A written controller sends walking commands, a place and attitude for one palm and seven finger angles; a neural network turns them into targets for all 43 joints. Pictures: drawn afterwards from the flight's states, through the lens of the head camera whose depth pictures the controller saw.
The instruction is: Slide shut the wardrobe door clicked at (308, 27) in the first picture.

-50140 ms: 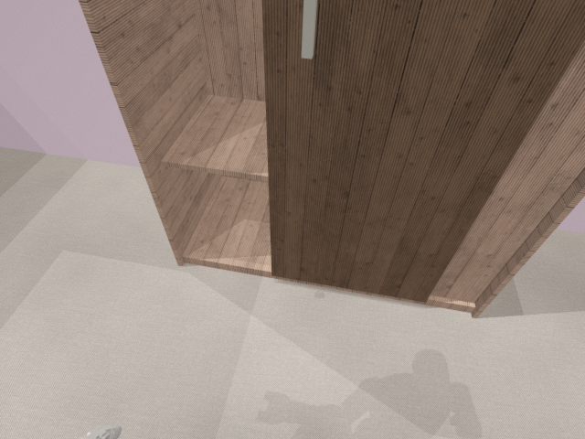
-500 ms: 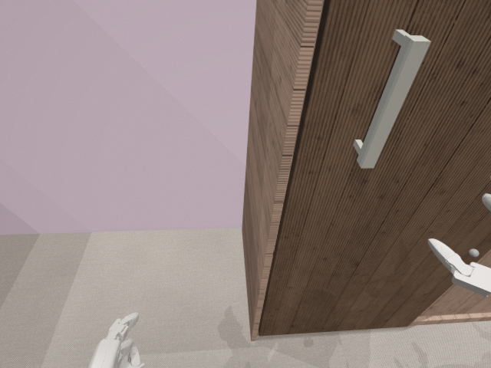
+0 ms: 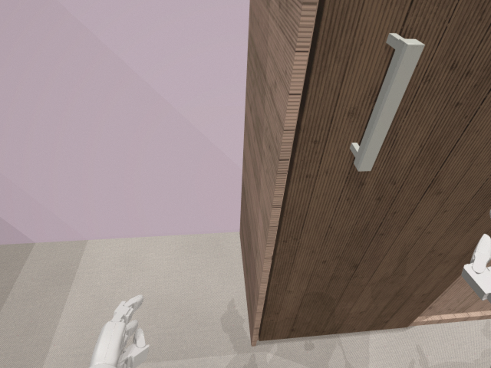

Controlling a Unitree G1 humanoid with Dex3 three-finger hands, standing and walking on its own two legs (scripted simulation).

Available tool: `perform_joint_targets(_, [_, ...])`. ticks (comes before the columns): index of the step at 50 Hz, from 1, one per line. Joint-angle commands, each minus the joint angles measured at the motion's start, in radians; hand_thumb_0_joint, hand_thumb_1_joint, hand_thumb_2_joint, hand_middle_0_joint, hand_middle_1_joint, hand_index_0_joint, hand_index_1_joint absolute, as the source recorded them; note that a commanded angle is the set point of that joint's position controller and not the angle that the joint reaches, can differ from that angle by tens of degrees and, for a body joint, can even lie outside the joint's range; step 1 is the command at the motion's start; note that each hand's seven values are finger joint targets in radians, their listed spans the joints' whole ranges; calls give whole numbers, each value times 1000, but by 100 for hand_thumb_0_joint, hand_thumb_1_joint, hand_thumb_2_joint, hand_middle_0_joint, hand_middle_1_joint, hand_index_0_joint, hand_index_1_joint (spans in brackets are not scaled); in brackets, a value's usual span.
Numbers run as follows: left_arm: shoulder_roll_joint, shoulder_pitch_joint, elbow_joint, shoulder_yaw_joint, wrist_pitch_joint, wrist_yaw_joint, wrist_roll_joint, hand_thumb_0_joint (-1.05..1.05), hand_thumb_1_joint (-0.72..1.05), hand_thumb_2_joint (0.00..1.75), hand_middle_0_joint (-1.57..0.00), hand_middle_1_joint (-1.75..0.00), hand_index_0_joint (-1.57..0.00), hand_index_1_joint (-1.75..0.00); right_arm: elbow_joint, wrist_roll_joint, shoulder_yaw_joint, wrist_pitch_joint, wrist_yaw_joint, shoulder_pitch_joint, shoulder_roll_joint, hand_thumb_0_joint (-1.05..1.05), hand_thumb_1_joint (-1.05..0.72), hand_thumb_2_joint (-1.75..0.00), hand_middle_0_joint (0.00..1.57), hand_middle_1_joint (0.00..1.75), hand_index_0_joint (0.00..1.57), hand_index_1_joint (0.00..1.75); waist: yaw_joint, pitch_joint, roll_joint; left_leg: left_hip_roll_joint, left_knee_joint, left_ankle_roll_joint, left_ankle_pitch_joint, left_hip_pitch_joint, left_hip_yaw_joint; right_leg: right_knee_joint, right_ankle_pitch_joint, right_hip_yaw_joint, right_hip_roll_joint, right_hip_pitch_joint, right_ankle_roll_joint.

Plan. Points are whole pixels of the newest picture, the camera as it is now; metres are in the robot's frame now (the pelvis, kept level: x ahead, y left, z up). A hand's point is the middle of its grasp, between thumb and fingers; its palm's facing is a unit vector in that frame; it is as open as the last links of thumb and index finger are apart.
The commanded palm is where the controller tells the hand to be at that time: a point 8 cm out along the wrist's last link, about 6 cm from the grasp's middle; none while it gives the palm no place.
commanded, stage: draw the hand back to the body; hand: right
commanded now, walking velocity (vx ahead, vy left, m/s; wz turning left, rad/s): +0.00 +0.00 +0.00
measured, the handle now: (377, 107) +0.40 -0.20 +0.27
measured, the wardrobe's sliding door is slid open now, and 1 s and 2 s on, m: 0.01 0.01 0.01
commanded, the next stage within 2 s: step back with the hand held close in 0.10 s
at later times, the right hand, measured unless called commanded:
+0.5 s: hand (464, 273) +0.19 -0.27 +0.16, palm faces +0.40 +0.78 -0.48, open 7.4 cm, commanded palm +0.12 -0.31 +0.18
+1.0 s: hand out of the picture +0.08 -0.28 +0.16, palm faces +0.53 +0.73 -0.43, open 7.4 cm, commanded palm +0.01 -0.32 +0.18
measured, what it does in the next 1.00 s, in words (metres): shifts its weight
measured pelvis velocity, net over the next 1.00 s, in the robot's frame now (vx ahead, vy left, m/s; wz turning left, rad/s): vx -0.12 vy -0.01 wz -0.02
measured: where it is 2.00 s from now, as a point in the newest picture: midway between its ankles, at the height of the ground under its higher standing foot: outside the picture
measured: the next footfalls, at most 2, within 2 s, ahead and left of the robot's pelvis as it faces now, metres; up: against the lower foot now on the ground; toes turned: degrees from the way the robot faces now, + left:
left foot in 1.52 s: -0.16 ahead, +0.09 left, +0.00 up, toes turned -4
right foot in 1.66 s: -0.31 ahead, -0.15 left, +0.00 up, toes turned -3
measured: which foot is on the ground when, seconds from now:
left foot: down 0.00-1.00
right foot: down 0.00-1.00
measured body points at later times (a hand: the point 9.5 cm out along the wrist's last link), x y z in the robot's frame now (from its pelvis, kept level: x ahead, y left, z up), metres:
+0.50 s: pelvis -0.03 -0.02 -0.01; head -0.02 +0.00 +0.44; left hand +0.15 +0.23 -0.08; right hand +0.16 -0.31 +0.19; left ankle +0.02 +0.17 -0.74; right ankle -0.01 -0.16 -0.74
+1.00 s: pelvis -0.12 -0.01 -0.03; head -0.11 -0.01 +0.42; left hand +0.04 +0.23 -0.11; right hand +0.05 -0.32 +0.18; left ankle +0.02 +0.16 -0.74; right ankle -0.02 -0.16 -0.73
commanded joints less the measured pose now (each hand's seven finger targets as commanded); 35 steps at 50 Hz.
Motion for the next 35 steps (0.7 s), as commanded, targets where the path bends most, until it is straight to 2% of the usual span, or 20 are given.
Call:
perform_joint_targets(1, [109, -120, -158, 42, -56, 11, 2, 0, 90, 90, -20, -30, -20, -30, -211, -1, -107, -61, -17, -124, -199, 0, -90, -90, 20, 30, 20, 30, 14, -48, -10, -80, -65, 56, 97, 31, 70, -89, 178, -80, 73, -84, -53])
perform_joint_targets(2, [109, -119, -158, 41, -55, 10, 2, 0, 90, 90, -20, -30, -20, -30, -210, -1, -112, -61, -17, -120, -203, 0, -90, -90, 20, 30, 20, 30, 13, -56, -5, -81, -62, 56, 104, 37, 71, -89, 185, -78, 73, -85, -53])
perform_joint_targets(4, [105, -120, -159, 39, -54, 10, 1, 0, 90, 90, -20, -30, -20, -30, -205, 0, -103, -59, -15, -113, -194, 0, -90, -90, 20, 30, 20, 30, 15, -44, -33, -78, -65, 55, 97, 32, 68, -90, 177, -80, 73, -86, -51])
perform_joint_targets(6, [107, -122, -159, 41, -53, 10, 2, 0, 90, 90, -20, -30, -20, -30, -212, 0, -113, -59, -15, -106, -202, 0, -90, -90, 20, 30, 20, 30, 12, -60, -16, -80, -64, 55, 109, 39, 67, -87, 188, -80, 72, -80, -53])
perform_joint_targets(10, [107, -124, -158, 42, -55, 14, 0, 0, 90, 90, -20, -30, -20, -30, -201, 2, -115, -62, -17, -111, -204, 0, -90, -90, 20, 30, 20, 30, 14, -40, 2, -79, -78, 53, 60, 24, 68, -91, 145, -81, 71, -88, -54])
perform_joint_targets(11, [109, -127, -154, 44, -55, 16, 0, 0, 90, 90, -20, -30, -20, -30, -211, 1, -143, -65, -21, -141, -233, 0, -90, -90, 20, 30, 20, 30, 13, -53, -11, -80, -80, 54, 65, 29, 64, -88, 148, -85, 73, -83, -54])
perform_joint_targets(12, [126, -153, -192, 23, -29, -1, -7, 0, 90, 90, -20, -30, -20, -30, -280, -10, -233, -115, -24, -270, -332, 0, -90, -90, 20, 30, 20, 30, 62, 60, 8, -47, -133, 60, 136, -136, -30, -44, 53, -107, 69, -186, -68])
perform_joint_targets(13, [112, -154, -171, 22, -8, -1, -7, 0, 90, 90, -20, -30, -20, -30, -251, -15, -239, -139, -20, -275, -335, 0, -90, -90, 20, 30, 20, 30, 64, 49, 28, -25, -138, 63, 113, -143, -29, -32, 11, -86, 80, -206, -68])
perform_joint_targets(14, [105, -142, -175, 25, 4, -3, -6, 0, 90, 90, -20, -30, -20, -30, -175, -17, -162, -136, -12, -149, -237, 0, -90, -90, 20, 30, 20, 30, 70, 34, 74, -14, -127, 67, 112, -165, -27, -12, 21, -91, 79, -207, -67])
perform_joint_targets(15, [113, -126, -194, 34, 13, -9, -7, 0, 90, 90, -20, -30, -20, -30, -171, -18, -148, -136, -9, -80, -214, 0, -90, -90, 20, 30, 20, 30, 66, -33, 56, -4, -105, 69, 134, -152, -29, 1, 53, -96, 77, -182, -67])
perform_joint_targets(16, [116, -121, -204, 37, 19, -13, -9, 0, 90, 90, -20, -30, -20, -30, -194, -17, -139, -142, -11, -56, -205, 0, -90, -90, 20, 30, 20, 30, 67, -80, 11, -4, -75, 67, 173, -134, -22, -5, 94, -97, 70, -171, -66])
perform_joint_targets(18, [127, -115, -220, 49, 28, -11, -10, 0, 90, 90, -20, -30, -20, -30, -234, -17, -162, -153, -21, -16, -224, 0, -90, -90, 20, 30, 20, 30, 63, -165, -41, -19, -2, 53, 271, -89, 10, -18, 214, -92, 52, -155, -63])
perform_joint_targets(20, [126, -103, -236, 56, 43, -10, -13, 0, 90, 90, -20, -30, -20, -30, -241, -14, -191, -154, -30, 40, -242, 0, -90, -90, 20, 30, 20, 30, 64, -216, -18, -29, 53, 41, 342, -73, 29, -9, 309, -88, 35, -155, -62])
perform_joint_targets(22, [123, -100, -251, 63, 57, -9, -15, 0, 90, 90, -20, -30, -20, -30, -264, -14, -218, -156, -36, 63, -261, 0, -90, -90, 20, 30, 20, 30, 65, -234, -9, -32, 89, 36, 385, -66, 32, -2, 347, -84, 28, -177, -58])
perform_joint_targets(23, [124, -105, -253, 64, 61, -8, -18, 0, 90, 90, -20, -30, -20, -30, -256, -11, -234, -155, -39, 80, -276, 0, -90, -90, 20, 30, 20, 30, 64, -224, -7, -32, 91, 33, 371, -76, 30, -4, 329, -80, 26, -194, -58])
perform_joint_targets(27, [124, -93, -267, 65, 69, -5, -23, 0, 90, 90, -20, -30, -20, -30, -273, -13, -239, -163, -50, 89, -268, 0, -90, -90, 20, 30, 20, 30, 70, -180, -27, -36, 116, 33, 304, -84, 13, -18, 182, -69, 21, -311, -64])
perform_joint_targets(28, [126, -97, -264, 67, 68, -2, -23, 0, 90, 90, -20, -30, -20, -30, -274, -14, -248, -166, -52, 87, -280, 0, -90, -90, 20, 30, 20, 30, 70, -173, -22, -31, 109, 35, 282, -85, 4, -17, 127, -66, 21, -333, -68])
perform_joint_targets(30, [124, -83, -263, 64, 61, -1, -26, 0, 90, 90, -20, -30, -20, -30, -274, -17, -234, -173, -57, 80, -263, 0, -90, -90, 20, 30, 20, 30, 77, -150, -3, -25, 99, 39, 200, -107, -16, -17, -2, -62, 28, -381, -72])
perform_joint_targets(33, [132, -75, -257, 65, 43, 6, -29, 0, 90, 90, -20, -30, -20, -30, -285, -27, -242, -192, -66, 59, -271, 0, -90, -90, 20, 30, 20, 30, 80, -125, -29, -27, 92, 44, 69, -106, -37, -35, -210, -41, 28, -473, -88])
perform_joint_targets(35, [132, -60, -254, 62, 29, 8, -31, 0, 90, 90, -20, -30, -20, -30, -281, -33, -231, -203, -71, 56, -253, 0, -90, -90, 20, 30, 20, 30, 83, -112, -32, -33, 103, 45, -9, -106, -39, -43, -301, -23, 21, -523, -98])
